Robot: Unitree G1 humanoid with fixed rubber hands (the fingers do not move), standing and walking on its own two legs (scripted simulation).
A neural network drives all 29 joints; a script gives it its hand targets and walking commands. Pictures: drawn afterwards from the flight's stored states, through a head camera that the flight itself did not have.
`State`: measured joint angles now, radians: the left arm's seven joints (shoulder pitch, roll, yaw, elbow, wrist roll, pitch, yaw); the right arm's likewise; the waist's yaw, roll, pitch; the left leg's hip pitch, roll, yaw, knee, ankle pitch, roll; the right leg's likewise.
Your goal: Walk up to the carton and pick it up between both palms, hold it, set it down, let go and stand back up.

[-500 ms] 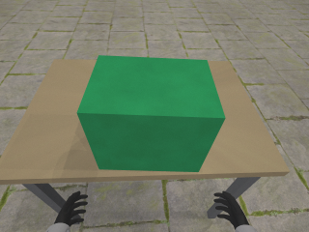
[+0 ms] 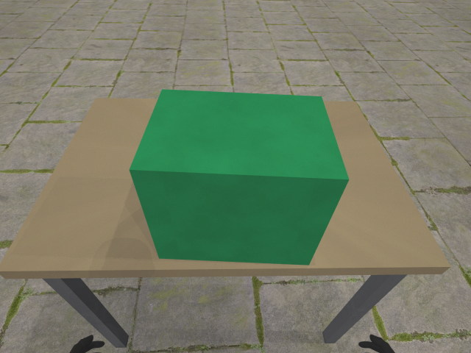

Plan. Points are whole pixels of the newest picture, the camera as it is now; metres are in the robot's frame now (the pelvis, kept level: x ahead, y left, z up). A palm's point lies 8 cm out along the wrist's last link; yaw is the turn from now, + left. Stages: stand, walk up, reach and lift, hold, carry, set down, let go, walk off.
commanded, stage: stand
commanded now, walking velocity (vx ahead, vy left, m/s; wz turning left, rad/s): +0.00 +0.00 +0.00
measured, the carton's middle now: (237, 180) +0.42 -0.01 +0.06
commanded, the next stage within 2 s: none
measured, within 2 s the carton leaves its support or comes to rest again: neither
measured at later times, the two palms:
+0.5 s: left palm out of the picture +0.03 +0.28 -0.11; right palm out of the picture +0.03 -0.25 -0.10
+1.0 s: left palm out of the picture +0.01 +0.28 -0.11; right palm out of the picture +0.03 -0.25 -0.11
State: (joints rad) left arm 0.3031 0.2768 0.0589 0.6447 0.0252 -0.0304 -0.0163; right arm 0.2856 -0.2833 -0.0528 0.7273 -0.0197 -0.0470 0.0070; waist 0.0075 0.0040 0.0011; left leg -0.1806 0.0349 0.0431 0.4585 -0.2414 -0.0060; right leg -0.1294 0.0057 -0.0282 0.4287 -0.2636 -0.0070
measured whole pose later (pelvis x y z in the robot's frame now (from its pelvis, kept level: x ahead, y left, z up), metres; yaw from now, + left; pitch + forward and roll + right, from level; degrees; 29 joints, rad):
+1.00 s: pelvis -0.03 +0.01 +0.00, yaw +1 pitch -2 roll +0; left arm 0.39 0.29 -0.01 0.74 0.01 -0.03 0.00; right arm 0.35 -0.29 0.00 0.76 -0.01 -0.03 0.01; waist 0.00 0.00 0.01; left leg -0.26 0.00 0.03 0.50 -0.21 0.01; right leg -0.21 -0.03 -0.04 0.49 -0.25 0.01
